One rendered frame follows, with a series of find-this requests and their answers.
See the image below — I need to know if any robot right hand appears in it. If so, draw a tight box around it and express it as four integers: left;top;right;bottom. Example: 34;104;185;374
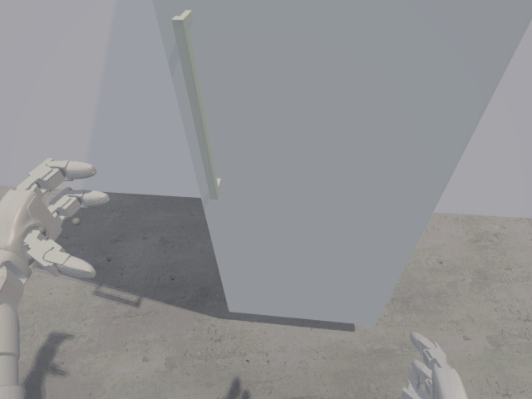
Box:
402;332;468;399

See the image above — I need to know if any fridge door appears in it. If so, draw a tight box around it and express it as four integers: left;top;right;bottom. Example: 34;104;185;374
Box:
153;0;532;326

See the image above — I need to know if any handle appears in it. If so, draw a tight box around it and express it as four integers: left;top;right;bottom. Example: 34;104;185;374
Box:
172;10;222;200

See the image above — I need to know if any robot left forearm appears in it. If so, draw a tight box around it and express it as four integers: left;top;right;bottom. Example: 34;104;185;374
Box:
0;248;32;399

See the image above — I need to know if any robot left hand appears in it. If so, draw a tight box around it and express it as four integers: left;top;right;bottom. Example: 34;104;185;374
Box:
0;158;110;278

